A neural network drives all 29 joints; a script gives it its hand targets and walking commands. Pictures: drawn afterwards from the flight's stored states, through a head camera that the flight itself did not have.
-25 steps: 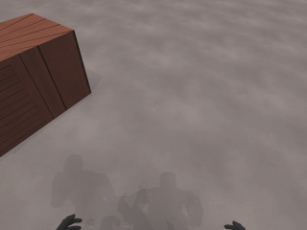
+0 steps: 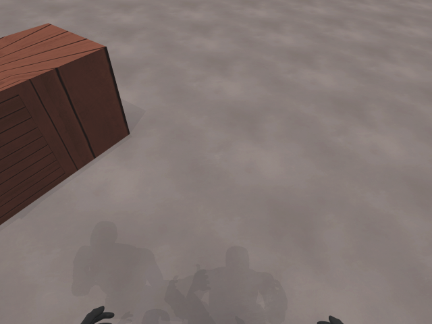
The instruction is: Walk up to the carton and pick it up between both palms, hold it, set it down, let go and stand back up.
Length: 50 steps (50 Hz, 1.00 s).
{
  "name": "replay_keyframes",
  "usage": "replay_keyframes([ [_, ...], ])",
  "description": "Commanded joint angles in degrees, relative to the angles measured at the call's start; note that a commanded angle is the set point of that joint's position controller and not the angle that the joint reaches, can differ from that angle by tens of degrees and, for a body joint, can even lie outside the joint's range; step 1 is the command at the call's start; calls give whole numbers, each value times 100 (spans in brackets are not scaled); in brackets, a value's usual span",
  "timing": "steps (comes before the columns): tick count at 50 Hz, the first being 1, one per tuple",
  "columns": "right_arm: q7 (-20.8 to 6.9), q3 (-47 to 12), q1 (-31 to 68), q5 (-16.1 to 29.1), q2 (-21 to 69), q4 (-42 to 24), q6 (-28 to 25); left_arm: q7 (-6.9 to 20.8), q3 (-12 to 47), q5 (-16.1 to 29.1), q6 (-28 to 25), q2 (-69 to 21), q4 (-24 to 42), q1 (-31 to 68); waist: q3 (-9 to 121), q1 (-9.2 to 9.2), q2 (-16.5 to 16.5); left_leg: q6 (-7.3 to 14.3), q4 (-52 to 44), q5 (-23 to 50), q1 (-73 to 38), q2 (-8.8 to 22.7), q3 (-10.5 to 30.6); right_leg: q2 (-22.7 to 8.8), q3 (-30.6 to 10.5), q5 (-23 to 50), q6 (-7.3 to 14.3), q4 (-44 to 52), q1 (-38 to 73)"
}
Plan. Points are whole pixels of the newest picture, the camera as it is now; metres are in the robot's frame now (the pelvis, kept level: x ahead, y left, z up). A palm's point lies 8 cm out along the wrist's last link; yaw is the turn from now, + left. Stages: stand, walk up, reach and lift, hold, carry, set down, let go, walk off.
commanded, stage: stand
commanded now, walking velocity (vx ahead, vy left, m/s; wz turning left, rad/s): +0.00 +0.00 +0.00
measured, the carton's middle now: out of the picture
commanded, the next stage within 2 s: walk up in 1.34 s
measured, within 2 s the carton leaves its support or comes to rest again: neither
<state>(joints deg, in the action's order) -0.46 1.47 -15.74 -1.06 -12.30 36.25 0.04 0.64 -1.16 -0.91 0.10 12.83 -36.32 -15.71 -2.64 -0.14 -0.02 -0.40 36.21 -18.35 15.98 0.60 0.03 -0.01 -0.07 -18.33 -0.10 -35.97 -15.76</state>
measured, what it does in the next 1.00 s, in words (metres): stands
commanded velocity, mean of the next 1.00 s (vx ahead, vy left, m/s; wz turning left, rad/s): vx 0.00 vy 0.00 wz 0.00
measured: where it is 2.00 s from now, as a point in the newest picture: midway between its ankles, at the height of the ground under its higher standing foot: outside the picture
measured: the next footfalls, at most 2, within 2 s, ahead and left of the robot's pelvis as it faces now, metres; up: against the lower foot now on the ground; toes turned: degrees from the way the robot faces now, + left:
left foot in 1.84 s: +0.12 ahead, +0.26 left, +0.00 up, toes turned +22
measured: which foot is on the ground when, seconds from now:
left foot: down 0.00-1.00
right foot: down 0.00-1.00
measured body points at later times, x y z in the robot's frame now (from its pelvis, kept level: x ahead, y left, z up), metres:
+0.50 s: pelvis +0.00 +0.00 +0.00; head +0.01 +0.00 +0.45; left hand +0.11 +0.25 -0.11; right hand +0.11 -0.25 -0.11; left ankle +0.01 +0.12 -0.73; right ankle +0.01 -0.12 -0.73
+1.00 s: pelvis +0.00 +0.00 +0.00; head +0.00 +0.00 +0.45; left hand +0.10 +0.25 -0.11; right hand +0.10 -0.25 -0.11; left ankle +0.01 +0.12 -0.73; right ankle +0.01 -0.12 -0.73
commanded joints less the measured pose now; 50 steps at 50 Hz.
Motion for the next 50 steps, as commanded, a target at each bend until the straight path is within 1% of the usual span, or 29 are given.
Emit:
replay_keyframes([
  [1,38,219,129,3,-755,-582,-162,-37,-238,7,-177,726,629,118,267,-3,14,193,-704,645,-64,389,448,-437,-504,610,224,744,-63],
  [3,36,218,107,0,-767,-561,-163,-37,-243,8,-175,740,617,103,303,-5,52,197,-724,606,-55,392,449,-444,-491,572,222,742,-18],
  [9,45,211,76,13,-794,-521,-159,-40,-231,15,-173,745,574,67,318,3,-14,202,-739,654,-79,407,485,-442,-490,607,225,760,-13],
  [13,47,202,51,12,-774,-497,-156,-42,-228,12,-168,766,551,16,255,5,86,194,-755,642,-54,396,469,-448,-509,626,226,783,-22],
  [16,49,201,29,21,-793,-473,-150,-45,-223,14,-166,769,511,26,241,-6,-17,195,-767,624,-65,402,488,-442,-508,596,225,811,-51],
  [20,52,198,3,22,-813,-435,-149,-44,-218,23,-163,762,487,-7,225,-4,47,199,-806,610,-49,399,493,-449,-508,562,217,828,-31],
  [26,52,187,-11,24,-821,-391,-153,-49,-209,25,-163,790,454,-27,250,8,4,201,-810,662,-65,404,499,-446,-497,598,213,842,-21],
  [30,58,183,-17,29,-832,-376,-148,-50,-197,31,-161,784,431,-45,239,4,31,200,-827,681,-76,403,494,-450,-506,612,214,853,-18],
  [32,56,171,-42,32,-829,-368,-148,-53,-198,28,-159,799,410,-44,310,-9,-15,202,-812,670,-93,402,500,-457,-499,620,217,849,29],
  [35,61,164,-50,31,-836,-341,-143,-51,-193,32,-154,800,399,-53,180,-2,-5,197,-854,595,-60,398,497,-468,-524,525,221,900,-40],
  [38,60,162,-65,34,-851,-325,-145,-51,-192,30,-150,796,368,-91,197,1,92,210,-906,533,-33,413,521,-454,-513,485,212,888,-21],
  [39,59,159,-67,32,-840,-328,-146,-54,-185,34,-155,807,355,-99,238,0,22,212,-884,560,-54,417,519,-457,-514,525,212,889,7],
  [42,60,159,-72,37,-852,-304,-150,-55,-188,34,-158,822,350,-89,225,3,-5,209,-869,651,-93,405,498,-467,-528,600,222,902,-14],
  [44,64,159,-77,40,-865,-300,-150,-57,-185,32,-154,820,329,-107,216,10,61,205,-888,644,-65,404,509,-458,-523,631,217,893,17],
  [46,66,152,-88,42,-862,-296,-147,-59,-175,39,-153,822,317,-120,212,7,4,206,-874,692,-88,408,500,-462,-520,680,208,896,0],
  [50,70,151,-105,40,-874,-259,-141,-61,-173,36,-147,823,290,-127,252,4,19,202,-883,662,-125,410,511,-462,-516,622,206,906,4],
])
